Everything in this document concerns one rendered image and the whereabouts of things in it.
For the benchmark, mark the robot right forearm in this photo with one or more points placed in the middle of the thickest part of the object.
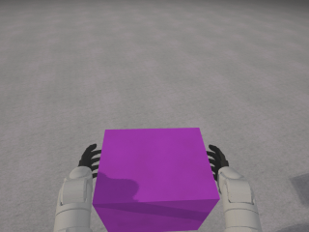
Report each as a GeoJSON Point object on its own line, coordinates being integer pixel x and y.
{"type": "Point", "coordinates": [238, 201]}

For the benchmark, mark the robot left hand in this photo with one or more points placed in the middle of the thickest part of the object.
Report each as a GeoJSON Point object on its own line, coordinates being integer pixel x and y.
{"type": "Point", "coordinates": [86, 158]}

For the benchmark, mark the robot left forearm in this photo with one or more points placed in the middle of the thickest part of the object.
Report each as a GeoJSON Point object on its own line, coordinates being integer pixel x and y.
{"type": "Point", "coordinates": [74, 204]}

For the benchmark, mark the robot right hand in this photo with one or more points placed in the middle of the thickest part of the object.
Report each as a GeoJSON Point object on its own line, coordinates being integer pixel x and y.
{"type": "Point", "coordinates": [219, 160]}

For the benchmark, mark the carton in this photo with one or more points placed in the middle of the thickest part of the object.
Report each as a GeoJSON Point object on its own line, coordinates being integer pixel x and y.
{"type": "Point", "coordinates": [154, 180]}

